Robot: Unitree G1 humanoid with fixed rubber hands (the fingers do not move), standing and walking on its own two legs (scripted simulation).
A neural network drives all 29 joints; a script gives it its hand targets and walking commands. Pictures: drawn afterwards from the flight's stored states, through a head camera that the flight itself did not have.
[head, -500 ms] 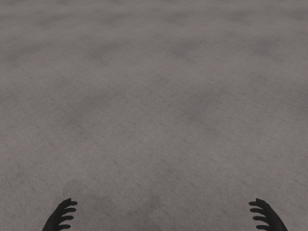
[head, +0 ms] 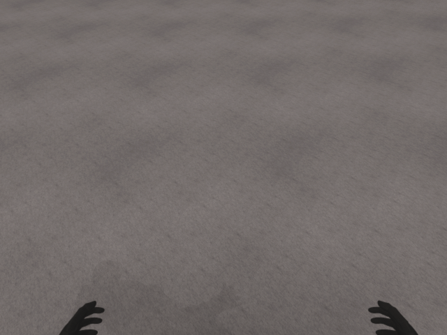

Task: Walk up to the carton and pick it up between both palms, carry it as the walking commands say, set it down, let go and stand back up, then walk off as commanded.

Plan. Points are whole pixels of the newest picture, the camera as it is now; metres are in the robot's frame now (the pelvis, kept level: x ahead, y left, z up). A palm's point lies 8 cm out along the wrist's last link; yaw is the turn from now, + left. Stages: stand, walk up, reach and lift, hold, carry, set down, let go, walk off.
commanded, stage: stand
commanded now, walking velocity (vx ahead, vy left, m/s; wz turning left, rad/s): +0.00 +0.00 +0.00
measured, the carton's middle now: out of the picture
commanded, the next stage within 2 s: walk up in 1.84 s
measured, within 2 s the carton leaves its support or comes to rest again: neither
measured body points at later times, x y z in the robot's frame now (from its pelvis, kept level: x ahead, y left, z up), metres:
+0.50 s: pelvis +0.00 +0.00 +0.02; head +0.00 +0.00 +0.47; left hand +0.13 +0.31 -0.09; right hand +0.12 -0.31 -0.09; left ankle +0.00 +0.12 -0.72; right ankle +0.00 -0.12 -0.72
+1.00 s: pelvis +0.00 +0.00 +0.02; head +0.00 +0.00 +0.47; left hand +0.11 +0.31 -0.09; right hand +0.10 -0.32 -0.09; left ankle +0.00 +0.12 -0.72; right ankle +0.00 -0.12 -0.72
